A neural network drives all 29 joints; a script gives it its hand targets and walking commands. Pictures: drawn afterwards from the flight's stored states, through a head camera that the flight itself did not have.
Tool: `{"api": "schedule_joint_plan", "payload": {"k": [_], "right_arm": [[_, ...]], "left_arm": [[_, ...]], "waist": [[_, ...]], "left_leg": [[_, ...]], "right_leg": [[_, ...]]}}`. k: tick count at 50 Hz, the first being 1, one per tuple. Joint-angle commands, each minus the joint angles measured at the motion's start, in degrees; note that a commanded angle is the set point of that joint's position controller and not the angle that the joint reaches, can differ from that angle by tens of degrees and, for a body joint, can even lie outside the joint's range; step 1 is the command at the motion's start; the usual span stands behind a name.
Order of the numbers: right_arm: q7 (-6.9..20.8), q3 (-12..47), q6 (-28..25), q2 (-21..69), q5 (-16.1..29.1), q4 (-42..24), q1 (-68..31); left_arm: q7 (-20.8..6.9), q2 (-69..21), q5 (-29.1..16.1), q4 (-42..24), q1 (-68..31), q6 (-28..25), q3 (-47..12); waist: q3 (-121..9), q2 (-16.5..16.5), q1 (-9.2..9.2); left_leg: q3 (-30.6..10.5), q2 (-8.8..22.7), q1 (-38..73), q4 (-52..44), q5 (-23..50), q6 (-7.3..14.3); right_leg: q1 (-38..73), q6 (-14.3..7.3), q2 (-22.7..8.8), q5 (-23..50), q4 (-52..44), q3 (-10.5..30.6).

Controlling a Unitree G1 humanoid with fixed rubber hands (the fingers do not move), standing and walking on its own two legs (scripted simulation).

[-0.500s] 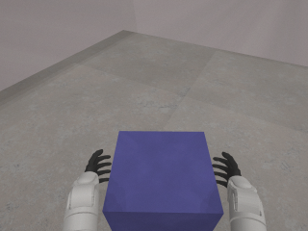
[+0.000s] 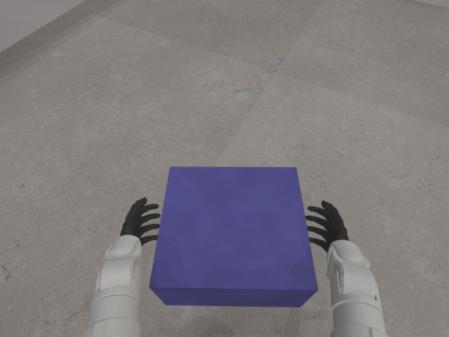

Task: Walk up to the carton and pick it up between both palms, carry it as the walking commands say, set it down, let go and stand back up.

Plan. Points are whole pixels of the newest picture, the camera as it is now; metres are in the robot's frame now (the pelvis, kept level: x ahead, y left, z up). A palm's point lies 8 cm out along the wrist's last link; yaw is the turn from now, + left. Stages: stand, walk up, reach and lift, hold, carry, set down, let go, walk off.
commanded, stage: set down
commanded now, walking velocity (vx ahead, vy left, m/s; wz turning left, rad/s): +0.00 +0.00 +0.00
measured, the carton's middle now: (232, 234) +0.35 +0.00 -0.13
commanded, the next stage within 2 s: none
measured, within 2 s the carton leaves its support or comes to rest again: neither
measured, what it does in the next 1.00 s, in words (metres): lowers itself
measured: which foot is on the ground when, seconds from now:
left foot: down 0.00-1.00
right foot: down 0.00-1.00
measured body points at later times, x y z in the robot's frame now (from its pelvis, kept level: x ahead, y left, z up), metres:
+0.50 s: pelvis -0.05 +0.00 -0.07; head +0.12 +0.00 +0.34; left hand +0.34 +0.19 -0.13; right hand +0.35 -0.19 -0.13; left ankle +0.03 +0.13 -0.73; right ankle +0.01 -0.12 -0.73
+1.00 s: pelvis -0.05 -0.01 -0.15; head +0.16 -0.01 +0.24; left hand +0.37 +0.18 -0.23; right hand +0.38 -0.19 -0.23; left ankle +0.03 +0.13 -0.73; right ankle +0.01 -0.12 -0.73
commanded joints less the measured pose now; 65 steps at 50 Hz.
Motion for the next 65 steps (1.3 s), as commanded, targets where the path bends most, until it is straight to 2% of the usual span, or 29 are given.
{"api": "schedule_joint_plan", "payload": {"k": [1, 11, 25, 33, 47, 55, 65], "right_arm": [[14.7, 30.5, -3.0, 44.1, 10.1, -0.1, -27.1], [16.7, 29.2, -3.0, 45.2, 10.0, 3.2, -37.0], [19.2, 25.9, -1.3, 45.7, 10.6, 7.2, -49.2], [18.7, 26.7, -1.5, 46.6, 11.6, 7.4, -50.9], [15.8, 30.7, -3.7, 46.9, 15.4, 9.2, -52.4], [13.8, 30.4, -4.5, 45.6, 16.8, 10.8, -56.5], [12.7, 29.3, -5.0, 43.6, 17.7, 11.0, -62.1]], "left_arm": [[-14.7, -43.0, -9.9, -0.3, -28.4, -3.7, -29.4], [-16.3, -46.0, -10.1, 2.6, -38.3, -3.2, -29.1], [-17.7, -47.3, -10.2, 4.3, -49.7, -1.6, -28.1], [-17.5, -46.8, -11.8, 3.8, -52.1, -2.2, -29.0], [-15.9, -44.5, -14.9, 5.4, -53.9, -4.5, -30.6], [-14.9, -42.5, -15.9, 8.4, -57.6, -5.2, -29.5], [-13.4, -42.4, -17.4, 8.8, -63.6, -5.5, -29.0]], "waist": [[-30.4, -1.4, 0.23], [-39.8, -1.1, -0.11], [-47.8, -0.4, -0.45], [-54.3, -0.8, -0.26], [-66.2, -2.4, 0.31], [-66.1, -2.0, 0.66], [-68.6, -0.9, -0.27]], "left_leg": [[0.3, -4.8, 8.6, 3.2, 18.2, 1.7], [1.3, -4.9, -0.7, 10.8, 12.8, 1.1], [1.4, -5.6, -13.7, 19.4, 0.0, 1.3], [2.7, -6.2, -22.2, 25.6, 1.3, 1.0], [4.4, -6.2, -37.1, 36.8, 7.0, -0.3], [5.6, -6.3, -45.5, 41.3, 2.7, -0.6], [6.2, -6.8, -49.7, 46.6, 0.0, -1.0]], "right_leg": [[7.2, 0.1, 3.6, 22.5, 1.9, 0.7], [-7.9, 0.0, 4.3, 12.8, 9.5, -1.3], [-24.4, -0.9, 4.7, -0.2, 19.8, -2.6], [-28.5, -0.8, 5.2, 2.1, 25.7, -2.7], [-35.4, 0.6, 5.3, 9.6, 35.6, -2.9], [-40.2, 1.1, 5.5, 5.7, 39.6, -3.2], [-47.3, 1.1, 6.2, 1.7, 45.5, -4.9]]}}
